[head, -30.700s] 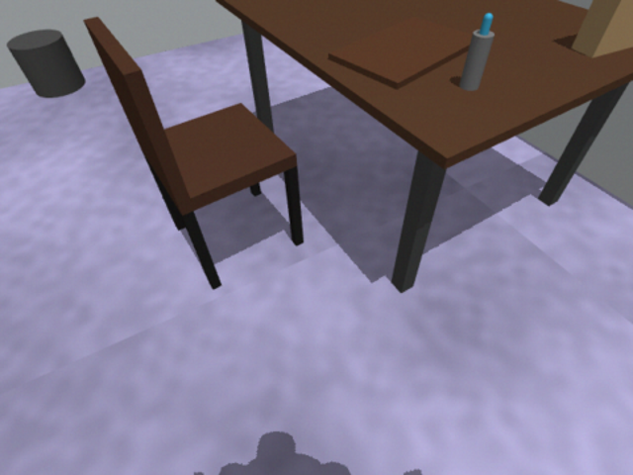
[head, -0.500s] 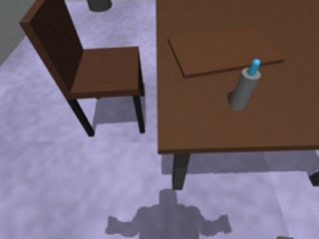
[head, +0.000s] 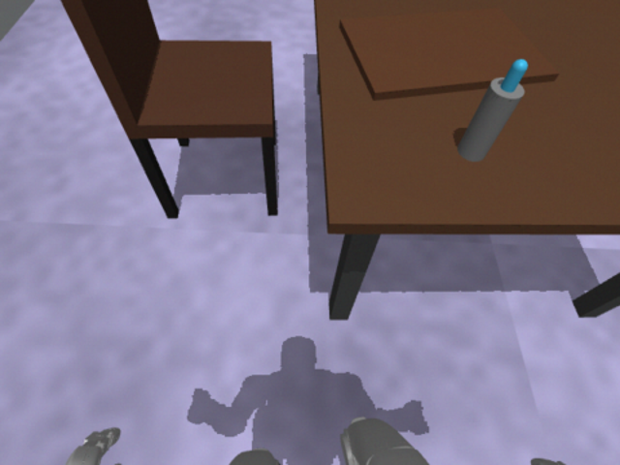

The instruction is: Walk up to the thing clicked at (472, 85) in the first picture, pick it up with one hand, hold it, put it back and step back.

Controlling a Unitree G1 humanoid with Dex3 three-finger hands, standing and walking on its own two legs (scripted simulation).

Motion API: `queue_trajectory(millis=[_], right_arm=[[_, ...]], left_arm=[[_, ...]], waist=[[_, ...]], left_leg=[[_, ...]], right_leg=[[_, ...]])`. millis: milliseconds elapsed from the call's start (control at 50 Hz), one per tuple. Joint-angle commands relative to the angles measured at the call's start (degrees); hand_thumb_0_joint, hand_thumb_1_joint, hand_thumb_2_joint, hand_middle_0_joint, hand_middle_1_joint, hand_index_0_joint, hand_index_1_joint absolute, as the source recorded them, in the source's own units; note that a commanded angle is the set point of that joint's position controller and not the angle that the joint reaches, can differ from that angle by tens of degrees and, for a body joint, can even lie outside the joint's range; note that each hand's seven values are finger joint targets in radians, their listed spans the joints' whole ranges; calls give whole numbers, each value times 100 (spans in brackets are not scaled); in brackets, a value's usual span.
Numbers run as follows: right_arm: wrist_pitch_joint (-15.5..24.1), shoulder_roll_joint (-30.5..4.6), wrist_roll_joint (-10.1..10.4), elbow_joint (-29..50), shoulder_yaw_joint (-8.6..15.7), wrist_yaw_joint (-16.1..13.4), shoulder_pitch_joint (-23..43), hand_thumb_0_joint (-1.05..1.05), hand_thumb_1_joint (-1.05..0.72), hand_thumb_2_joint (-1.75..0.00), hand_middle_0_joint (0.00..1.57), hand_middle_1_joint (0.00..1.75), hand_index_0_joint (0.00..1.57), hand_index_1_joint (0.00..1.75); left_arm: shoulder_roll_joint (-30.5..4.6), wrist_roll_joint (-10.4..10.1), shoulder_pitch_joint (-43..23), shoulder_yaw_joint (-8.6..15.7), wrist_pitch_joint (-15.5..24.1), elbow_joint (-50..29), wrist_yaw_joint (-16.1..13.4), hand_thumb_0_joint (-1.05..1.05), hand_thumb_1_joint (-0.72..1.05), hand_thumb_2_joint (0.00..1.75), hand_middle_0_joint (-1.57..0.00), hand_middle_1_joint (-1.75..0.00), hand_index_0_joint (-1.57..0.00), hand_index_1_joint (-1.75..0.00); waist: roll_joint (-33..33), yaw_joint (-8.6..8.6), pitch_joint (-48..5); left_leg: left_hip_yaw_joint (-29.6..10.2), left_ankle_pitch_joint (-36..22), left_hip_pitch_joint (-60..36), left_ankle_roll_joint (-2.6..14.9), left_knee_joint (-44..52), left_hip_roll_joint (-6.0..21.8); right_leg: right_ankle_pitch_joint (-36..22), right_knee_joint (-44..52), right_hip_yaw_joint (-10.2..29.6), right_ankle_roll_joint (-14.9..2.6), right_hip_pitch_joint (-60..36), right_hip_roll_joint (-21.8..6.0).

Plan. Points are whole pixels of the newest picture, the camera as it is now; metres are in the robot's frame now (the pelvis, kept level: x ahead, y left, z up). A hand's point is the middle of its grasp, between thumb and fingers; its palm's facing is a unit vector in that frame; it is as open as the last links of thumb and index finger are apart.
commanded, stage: step back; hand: right
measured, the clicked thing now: (494, 111) +0.63 -0.29 +0.05
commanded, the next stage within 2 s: none
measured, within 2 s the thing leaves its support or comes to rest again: neither
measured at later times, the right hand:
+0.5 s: hand out of the picture -0.03 -0.28 -0.16, palm faces -0.05 +0.92 -0.40, open 7.3 cm
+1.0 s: hand out of the picture -0.17 -0.31 -0.15, palm faces +0.05 +0.92 -0.40, open 7.3 cm
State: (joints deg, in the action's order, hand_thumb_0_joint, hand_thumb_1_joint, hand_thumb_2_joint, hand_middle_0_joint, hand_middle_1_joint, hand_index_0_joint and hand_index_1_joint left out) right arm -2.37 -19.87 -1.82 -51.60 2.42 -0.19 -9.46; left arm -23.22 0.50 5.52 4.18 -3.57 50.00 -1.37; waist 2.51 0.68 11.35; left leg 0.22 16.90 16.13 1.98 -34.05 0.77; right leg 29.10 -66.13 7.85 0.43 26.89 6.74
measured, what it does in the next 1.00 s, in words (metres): walks backwards: right foot, then left foot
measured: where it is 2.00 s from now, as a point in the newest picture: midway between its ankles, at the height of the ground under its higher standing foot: outside the picture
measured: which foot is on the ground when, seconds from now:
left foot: down 0.00-0.20, up 0.22-0.50, down 0.52-0.90, up 0.92-1.00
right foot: up 0.00-0.16, down 0.18-0.54, up 0.56-0.86, down 0.88-1.00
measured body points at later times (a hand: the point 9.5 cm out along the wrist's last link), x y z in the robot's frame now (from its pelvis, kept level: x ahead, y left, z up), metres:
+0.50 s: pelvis -0.12 +0.00 -0.01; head -0.05 -0.01 +0.43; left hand +0.01 +0.31 -0.11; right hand -0.02 -0.32 -0.13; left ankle -0.14 +0.13 -0.72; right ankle -0.06 -0.12 -0.73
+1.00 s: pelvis -0.28 -0.03 -0.01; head -0.22 -0.04 +0.44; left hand -0.19 +0.28 -0.12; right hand -0.17 -0.36 -0.13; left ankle -0.22 +0.12 -0.68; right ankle -0.29 -0.15 -0.73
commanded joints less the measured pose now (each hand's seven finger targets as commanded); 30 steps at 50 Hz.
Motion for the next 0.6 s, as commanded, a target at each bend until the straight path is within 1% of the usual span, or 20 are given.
queue_trajectory(millis=[0,80,120,140,160,180,200,220,240,280,320,380,420,460,480,500,520,540,560,580], right_arm=[[142,-1542,38,517,437,-198,-223,0,-90,-90,20,30,20,30],[99,-1642,61,719,440,-152,69,0,-90,-90,20,30,20,30],[48,-1667,108,807,429,-124,286,0,-90,-90,20,30,20,30],[24,-1612,141,810,396,-107,342,0,-90,-90,20,30,20,30],[19,-1425,176,842,341,-99,290,0,-90,-90,20,30,20,30],[16,-1171,223,922,291,-103,489,0,-90,-90,20,30,20,30],[-31,-1300,175,851,370,-190,563,0,-90,-90,20,30,20,30],[-49,-1434,200,735,385,-179,379,0,-90,-90,20,30,20,30],[-20,-1443,253,640,370,-171,110,0,-90,-90,20,30,20,30],[58,-1362,273,593,311,-192,-66,0,-90,-90,20,30,20,30],[100,-1338,225,614,267,-197,-30,0,-90,-90,20,30,20,30],[131,-1230,167,734,247,-196,102,0,-90,-90,20,30,20,30],[148,-1220,126,687,272,-179,-92,0,-90,-90,20,30,20,30],[183,-1253,81,515,343,-145,-470,0,-90,-90,20,30,20,30],[219,-1280,58,443,373,-135,-636,0,-90,-90,20,30,20,30],[249,-1532,-17,501,456,-128,-494,0,-90,-90,20,30,20,30],[251,-2059,-70,617,569,-97,-275,0,-90,-90,20,30,20,30],[239,-2408,-28,683,625,-66,-280,0,-90,-90,20,30,20,30],[251,-2170,-32,636,588,-92,-98,0,-90,-90,20,30,20,30],[263,-1853,1,694,465,-126,227,0,-90,-90,20,30,20,30]], left_arm=[[-881,36,11,259,187,-625,-21,0,90,90,-20,-30,-20,-30],[-830,49,473,282,212,-482,39,0,90,90,-20,-30,-20,-30],[-796,98,842,306,245,-304,55,0,90,90,-20,-30,-20,-30],[-823,134,1044,320,279,-241,52,0,90,90,-20,-30,-20,-30],[-1150,201,995,397,328,-302,39,0,90,90,-20,-30,-20,-30],[-1675,125,781,525,326,-406,72,0,90,90,-20,-30,-20,-30],[-1910,187,492,547,356,-604,66,0,90,90,-20,-30,-20,-30],[-1594,137,335,494,369,-701,53,0,90,90,-20,-30,-20,-30],[-1374,80,54,418,365,-790,21,0,90,90,-20,-30,-20,-30],[-1204,127,-63,406,328,-867,-13,0,90,90,-20,-30,-20,-30],[-1030,153,206,353,298,-907,-30,0,90,90,-20,-30,-20,-30],[-1077,179,558,363,252,-903,-68,0,90,90,-20,-30,-20,-30],[-1168,144,513,359,220,-950,-50,0,90,90,-20,-30,-20,-30],[-1238,77,218,341,160,-1078,-16,0,90,90,-20,-30,-20,-30],[-1198,50,165,303,125,-1101,8,0,90,90,-20,-30,-20,-30],[-1000,41,286,238,103,-1139,28,0,90,90,-20,-30,-20,-30],[-750,13,302,201,106,-1180,33,0,90,90,-20,-30,-20,-30],[-1011,58,-177,349,106,-1196,-56,0,90,90,-20,-30,-20,-30],[-1054,90,-215,372,84,-1080,-77,0,90,90,-20,-30,-20,-30],[-984,17,27,367,76,-997,-60,0,90,90,-20,-30,-20,-30]], waist=[[-989,186,-1366],[-1287,54,-1584],[-1118,-153,-1616],[-1070,-259,-1654],[-383,-197,-1624],[979,-301,-1240],[1193,-415,-943],[633,-260,-835],[204,-51,-931],[417,-5,-1159],[396,-240,-1316],[755,-454,-1394],[941,-384,-1536],[932,-88,-1642],[641,0,-1658],[-56,-71,-1680],[-1252,-67,-1633],[-1471,280,-1513],[-986,152,-1287],[-705,-85,-1261]], left_leg=[[-1278,-3875,-1859,1231,434,1419],[-1169,-2873,-1359,1057,392,1401],[-1067,-2260,-741,909,164,1328],[-975,-1965,-419,685,-36,1256],[-761,-1128,378,337,-471,845],[-212,733,1047,-94,-1585,-370],[-704,2096,924,-184,-3014,-483],[-1176,1885,833,-185,-3596,-507],[-1256,1498,933,-196,-3725,-611],[-990,1274,1039,-263,-3694,-739],[-757,1366,1140,-305,-2997,-645],[-509,1489,1238,-336,-1706,-419],[-297,1294,875,-289,-975,-311],[-61,362,44,-155,321,-251],[-53,-541,-386,-121,1015,-208],[-1073,-1012,-838,148,1116,454],[-2577,-1601,-1119,766,1383,1663],[-3120,-2457,-173,1553,1445,2367],[-2802,-2418,91,1564,1395,2268],[-2099,-2776,-214,1322,1216,1866]], right_leg=[[68,921,-79,122,358,-247],[-276,2405,-555,-15,-610,-456],[-1102,3520,-743,-134,-1401,-467],[-1712,4108,-638,-240,-1802,-575],[-2170,4247,335,-454,-2154,-1140],[-2659,4592,1900,-1344,-1625,-2278],[-3124,4774,2617,-1999,-728,-3044],[-3371,4684,2244,-1869,-587,-2863],[-3901,4275,1368,-1632,-905,-2380],[-4379,3974,648,-1363,-1338,-2013],[-4571,3790,442,-1331,-1905,-1870],[-4855,3589,567,-1367,-2612,-2012],[-4807,3468,588,-1301,-2565,-2050],[-4210,3183,495,-1090,-1998,-1924],[-3710,2966,358,-835,-1689,-1764],[-2681,2577,191,-525,-902,-1326],[-644,1657,-331,-230,137,-346],[957,417,43,-127,-171,-89],[773,-290,432,-170,-168,-96],[449,-567,506,-199,70,-48]])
